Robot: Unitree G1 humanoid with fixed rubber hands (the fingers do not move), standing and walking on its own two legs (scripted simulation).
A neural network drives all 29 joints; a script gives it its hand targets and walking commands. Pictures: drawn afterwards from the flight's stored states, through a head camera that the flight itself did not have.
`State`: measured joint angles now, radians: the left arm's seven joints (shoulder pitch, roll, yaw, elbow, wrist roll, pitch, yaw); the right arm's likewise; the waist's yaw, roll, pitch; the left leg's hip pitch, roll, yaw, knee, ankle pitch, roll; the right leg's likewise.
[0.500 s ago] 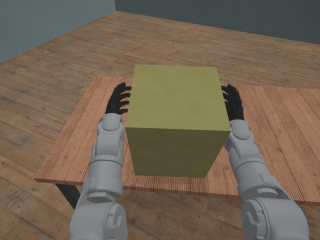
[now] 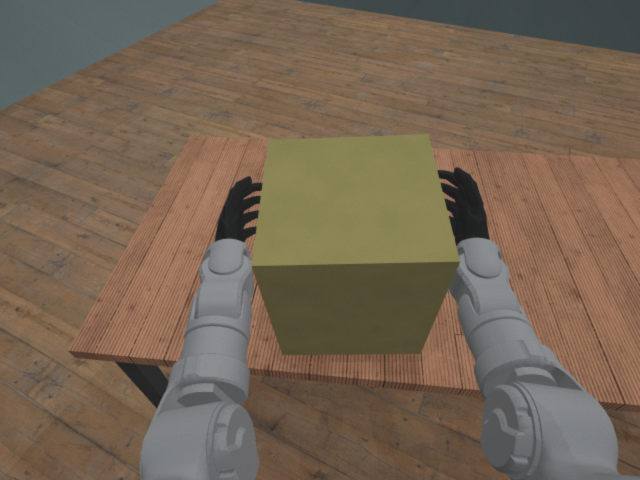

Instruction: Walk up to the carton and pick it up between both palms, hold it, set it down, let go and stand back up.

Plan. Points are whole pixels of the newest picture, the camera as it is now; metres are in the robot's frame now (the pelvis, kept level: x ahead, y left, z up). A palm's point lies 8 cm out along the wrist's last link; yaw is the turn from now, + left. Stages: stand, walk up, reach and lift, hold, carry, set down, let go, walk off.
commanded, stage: set down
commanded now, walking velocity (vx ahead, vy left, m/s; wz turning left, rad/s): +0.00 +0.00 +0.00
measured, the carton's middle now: (349, 253) +0.42 +0.03 +0.05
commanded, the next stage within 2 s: none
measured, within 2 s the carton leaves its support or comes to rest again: rests again in 1.94 s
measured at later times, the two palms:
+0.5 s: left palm (242, 249) +0.39 +0.17 +0.08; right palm (469, 235) +0.42 -0.13 +0.10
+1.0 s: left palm (245, 263) +0.39 +0.17 +0.04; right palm (456, 241) +0.44 -0.12 +0.06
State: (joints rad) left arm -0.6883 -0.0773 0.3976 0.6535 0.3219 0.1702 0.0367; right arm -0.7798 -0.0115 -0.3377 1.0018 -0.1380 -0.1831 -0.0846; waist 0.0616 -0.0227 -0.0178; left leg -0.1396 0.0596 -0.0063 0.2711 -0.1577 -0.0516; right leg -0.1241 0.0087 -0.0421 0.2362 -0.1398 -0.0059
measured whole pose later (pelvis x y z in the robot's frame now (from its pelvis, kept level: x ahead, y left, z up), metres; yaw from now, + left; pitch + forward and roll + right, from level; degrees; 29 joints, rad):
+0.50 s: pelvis +0.00 +0.00 +0.00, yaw -1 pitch +6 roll +0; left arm -0.74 -0.10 0.46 0.80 0.33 0.08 0.07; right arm -0.84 -0.03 -0.46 1.08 -0.24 -0.20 -0.03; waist 0.09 -0.01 -0.06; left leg -0.23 0.06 0.00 0.27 -0.14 -0.05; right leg -0.23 0.01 -0.03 0.26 -0.13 -0.01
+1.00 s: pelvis +0.01 +0.00 +0.00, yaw -1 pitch +12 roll -1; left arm -0.71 -0.11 0.47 0.85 0.33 -0.01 0.10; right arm -0.86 -0.03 -0.51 1.14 -0.31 -0.25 0.00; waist 0.10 -0.01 -0.09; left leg -0.35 0.07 0.02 0.31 -0.16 -0.05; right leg -0.34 0.02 -0.03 0.27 -0.14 -0.01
